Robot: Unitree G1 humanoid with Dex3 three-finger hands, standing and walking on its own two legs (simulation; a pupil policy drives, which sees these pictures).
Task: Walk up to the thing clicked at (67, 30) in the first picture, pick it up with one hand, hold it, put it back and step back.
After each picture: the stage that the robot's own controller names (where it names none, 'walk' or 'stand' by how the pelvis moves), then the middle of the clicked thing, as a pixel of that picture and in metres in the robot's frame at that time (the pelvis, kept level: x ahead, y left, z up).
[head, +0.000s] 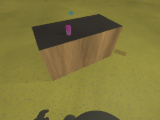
stand; (68, 30) +1.05 +0.32 -0.03
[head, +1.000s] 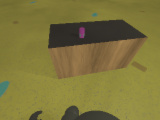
rise first; (81, 32) +1.00 +0.20 -0.03
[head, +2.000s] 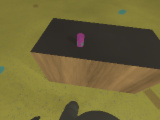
rise first; (80, 40) +0.68 +0.17 -0.01
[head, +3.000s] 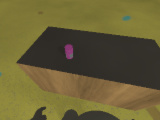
stand; (69, 51) +0.56 +0.21 -0.01
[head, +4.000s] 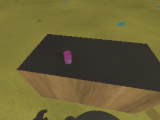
stand; (67, 57) +0.55 +0.22 -0.03
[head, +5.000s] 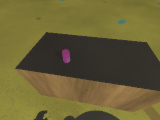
stand; (66, 56) +0.55 +0.23 -0.03
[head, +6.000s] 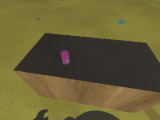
stand; (65, 57) +0.54 +0.24 -0.04
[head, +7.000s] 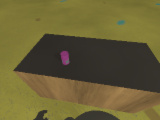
stand; (65, 58) +0.53 +0.24 -0.04
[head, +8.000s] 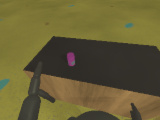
rise first; (71, 59) +0.53 +0.22 -0.03
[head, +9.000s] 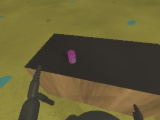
go down; (71, 57) +0.55 +0.22 -0.03
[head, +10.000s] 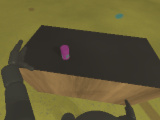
go down; (65, 52) +0.55 +0.20 -0.02
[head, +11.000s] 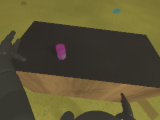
go down; (61, 52) +0.52 +0.21 +0.00
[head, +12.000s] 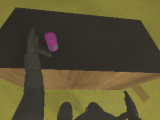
close in; (51, 42) +0.54 +0.23 +0.04
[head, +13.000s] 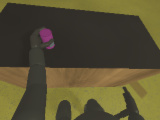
close; (47, 39) +0.55 +0.22 +0.05
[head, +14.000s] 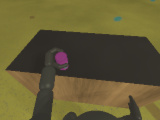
lift; (62, 61) +0.38 +0.18 +0.12
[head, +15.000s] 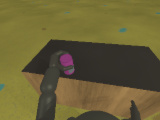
lift; (67, 64) +0.32 +0.15 +0.17
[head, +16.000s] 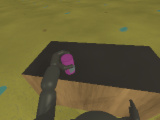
hold; (68, 64) +0.33 +0.14 +0.16
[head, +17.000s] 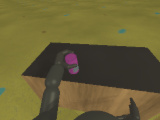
crouch; (72, 64) +0.34 +0.12 +0.17
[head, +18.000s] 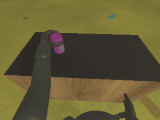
crouch; (58, 43) +0.48 +0.19 +0.17
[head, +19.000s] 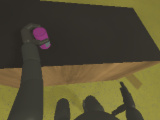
lower; (42, 39) +0.54 +0.21 +0.06
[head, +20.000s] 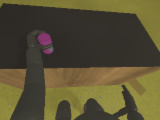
lower; (46, 44) +0.51 +0.21 +0.05
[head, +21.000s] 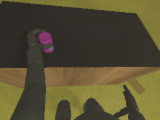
lower; (46, 43) +0.52 +0.21 +0.05
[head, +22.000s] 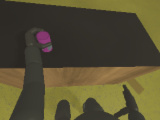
lower; (45, 42) +0.52 +0.22 +0.05
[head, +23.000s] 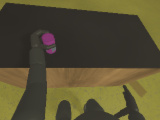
draw back; (49, 43) +0.52 +0.20 +0.05
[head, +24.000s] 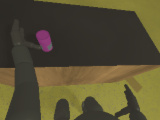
withdraw; (45, 41) +0.52 +0.21 +0.06
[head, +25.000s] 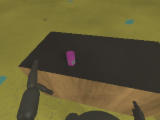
sink last; (71, 58) +0.50 +0.20 +0.01
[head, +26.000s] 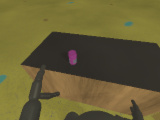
stand; (72, 57) +0.52 +0.19 +0.00
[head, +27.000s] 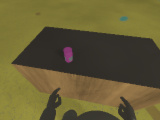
stand; (68, 54) +0.51 +0.20 +0.01
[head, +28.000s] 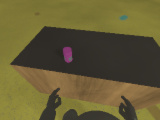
stand; (67, 54) +0.51 +0.20 +0.02
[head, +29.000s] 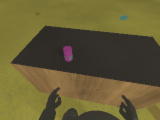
stand; (68, 53) +0.52 +0.20 +0.03
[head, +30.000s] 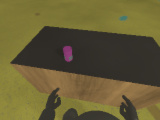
stand; (68, 53) +0.52 +0.20 +0.03
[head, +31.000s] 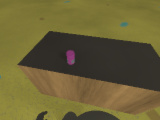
stand; (70, 57) +0.52 +0.19 -0.01
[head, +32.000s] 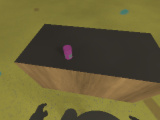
walk; (68, 52) +0.54 +0.21 -0.02
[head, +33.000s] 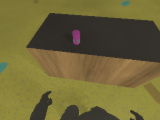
walk; (76, 37) +0.69 +0.16 -0.01
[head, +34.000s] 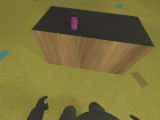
walk; (74, 23) +0.94 +0.21 -0.01
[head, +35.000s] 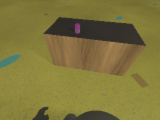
stand; (77, 28) +1.10 +0.22 -0.02
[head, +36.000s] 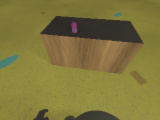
stand; (74, 27) +1.09 +0.25 -0.03
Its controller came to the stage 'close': yes
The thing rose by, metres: 0.22
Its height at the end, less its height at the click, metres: +0.00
